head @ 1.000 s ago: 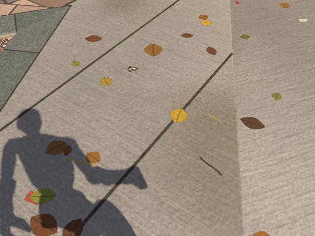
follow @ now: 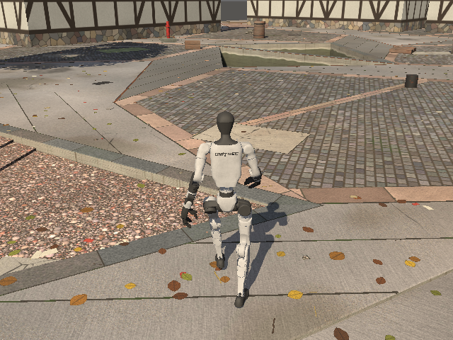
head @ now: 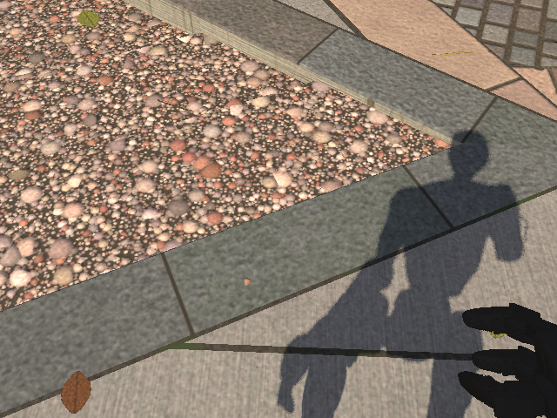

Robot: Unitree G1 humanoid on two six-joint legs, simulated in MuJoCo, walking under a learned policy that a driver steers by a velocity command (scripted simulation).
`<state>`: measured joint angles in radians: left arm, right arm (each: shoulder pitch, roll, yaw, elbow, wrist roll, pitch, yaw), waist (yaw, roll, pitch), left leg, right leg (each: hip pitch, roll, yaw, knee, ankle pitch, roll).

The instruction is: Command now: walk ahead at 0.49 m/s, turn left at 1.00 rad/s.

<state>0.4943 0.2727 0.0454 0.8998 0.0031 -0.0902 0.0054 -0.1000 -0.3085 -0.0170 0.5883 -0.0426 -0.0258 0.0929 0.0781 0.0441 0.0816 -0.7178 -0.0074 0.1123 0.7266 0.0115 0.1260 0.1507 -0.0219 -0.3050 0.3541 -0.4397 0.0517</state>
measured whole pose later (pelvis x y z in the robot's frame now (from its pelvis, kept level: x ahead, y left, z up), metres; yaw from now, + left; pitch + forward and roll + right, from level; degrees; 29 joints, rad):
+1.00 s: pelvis +0.45 +0.01 +0.01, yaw +34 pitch +1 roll -1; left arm 0.38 0.26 0.03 0.83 0.00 -0.02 0.03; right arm 0.12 -0.25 -0.01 0.75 -0.03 -0.02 0.04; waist 0.06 0.01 0.07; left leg -0.43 -0.09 0.03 0.54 -0.13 0.09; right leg -0.05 0.04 -0.09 0.53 -0.44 -0.05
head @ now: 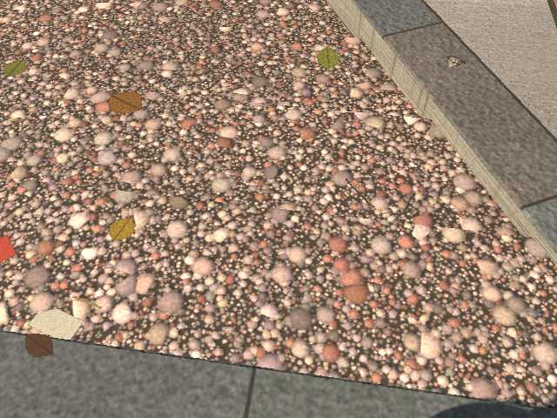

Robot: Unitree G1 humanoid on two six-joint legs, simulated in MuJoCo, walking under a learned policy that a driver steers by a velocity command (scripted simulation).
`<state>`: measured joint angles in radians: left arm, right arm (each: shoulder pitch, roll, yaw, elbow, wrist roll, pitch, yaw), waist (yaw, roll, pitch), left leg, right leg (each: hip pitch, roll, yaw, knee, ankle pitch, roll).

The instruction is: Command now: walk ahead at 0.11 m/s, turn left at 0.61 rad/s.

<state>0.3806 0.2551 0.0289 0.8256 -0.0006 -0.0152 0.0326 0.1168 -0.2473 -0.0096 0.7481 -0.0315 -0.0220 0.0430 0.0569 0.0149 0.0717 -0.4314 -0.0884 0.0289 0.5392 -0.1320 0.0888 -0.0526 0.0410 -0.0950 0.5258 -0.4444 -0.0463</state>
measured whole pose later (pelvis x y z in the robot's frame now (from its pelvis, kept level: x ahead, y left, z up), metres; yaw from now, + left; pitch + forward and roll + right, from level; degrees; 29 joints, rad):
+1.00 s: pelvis +0.34 +0.22 -0.03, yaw +55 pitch +1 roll +1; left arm 0.44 0.28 0.03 0.81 0.03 -0.05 -0.01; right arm 0.13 -0.33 -0.05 0.66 -0.02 0.01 0.03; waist 0.07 0.02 0.07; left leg -0.50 -0.14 0.09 0.79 -0.33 0.17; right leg -0.16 -0.13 -0.04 1.31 -0.35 0.05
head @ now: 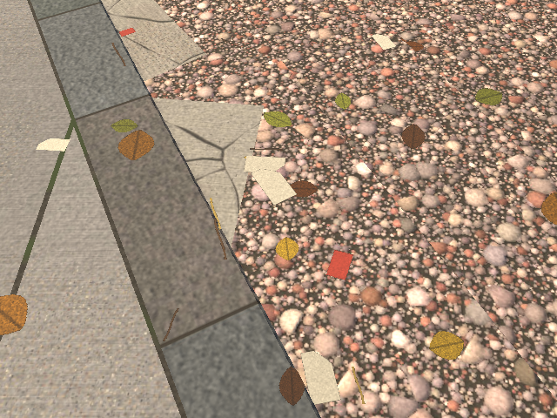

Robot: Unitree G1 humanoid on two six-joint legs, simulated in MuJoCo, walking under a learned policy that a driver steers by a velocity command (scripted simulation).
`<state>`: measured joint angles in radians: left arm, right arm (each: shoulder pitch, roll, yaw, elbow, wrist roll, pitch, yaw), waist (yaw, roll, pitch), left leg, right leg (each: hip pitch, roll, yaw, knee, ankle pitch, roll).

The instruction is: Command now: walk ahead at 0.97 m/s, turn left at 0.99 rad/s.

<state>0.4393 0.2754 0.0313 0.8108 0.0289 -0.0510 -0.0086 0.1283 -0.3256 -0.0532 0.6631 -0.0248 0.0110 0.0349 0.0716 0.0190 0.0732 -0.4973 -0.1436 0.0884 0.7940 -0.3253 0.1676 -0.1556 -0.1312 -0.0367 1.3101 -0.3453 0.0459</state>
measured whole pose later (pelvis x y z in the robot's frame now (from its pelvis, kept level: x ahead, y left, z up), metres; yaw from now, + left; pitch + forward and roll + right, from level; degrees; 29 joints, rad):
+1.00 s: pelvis +0.86 +0.28 +0.02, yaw +57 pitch +1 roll +1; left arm 0.08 0.25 0.00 0.56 0.05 -0.05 -0.01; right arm 0.42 -0.32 -0.06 0.82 -0.03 -0.05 -0.02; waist -0.04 0.01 0.03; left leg -0.14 -0.26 -0.08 0.51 -0.37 0.21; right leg -0.68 -0.15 0.11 0.98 -0.28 0.09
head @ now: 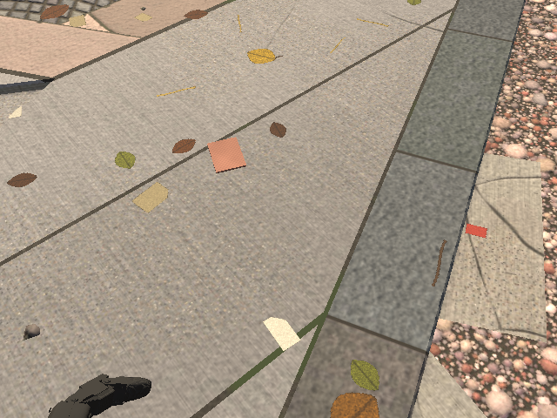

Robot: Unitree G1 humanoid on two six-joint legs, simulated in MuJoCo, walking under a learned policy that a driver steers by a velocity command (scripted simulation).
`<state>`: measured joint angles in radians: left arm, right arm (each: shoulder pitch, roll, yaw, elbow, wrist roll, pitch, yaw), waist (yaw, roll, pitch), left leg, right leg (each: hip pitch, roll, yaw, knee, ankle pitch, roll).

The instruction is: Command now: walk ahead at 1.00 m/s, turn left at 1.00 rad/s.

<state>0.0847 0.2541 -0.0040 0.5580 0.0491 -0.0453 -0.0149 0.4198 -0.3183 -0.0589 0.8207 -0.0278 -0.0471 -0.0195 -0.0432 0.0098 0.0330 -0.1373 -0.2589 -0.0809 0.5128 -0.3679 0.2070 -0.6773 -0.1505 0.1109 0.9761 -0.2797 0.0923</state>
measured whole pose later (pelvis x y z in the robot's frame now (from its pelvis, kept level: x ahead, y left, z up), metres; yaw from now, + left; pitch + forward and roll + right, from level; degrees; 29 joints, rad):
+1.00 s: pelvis +0.65 +0.08 +0.00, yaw +46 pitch +0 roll +1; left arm 0.12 0.26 0.00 0.67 0.02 0.01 0.03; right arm 0.35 -0.28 -0.05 0.78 -0.01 0.00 -0.03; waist -0.06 -0.02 0.07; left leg -0.17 -0.23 -0.17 0.67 -0.41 0.10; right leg -0.41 0.01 -0.02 0.57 -0.15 -0.07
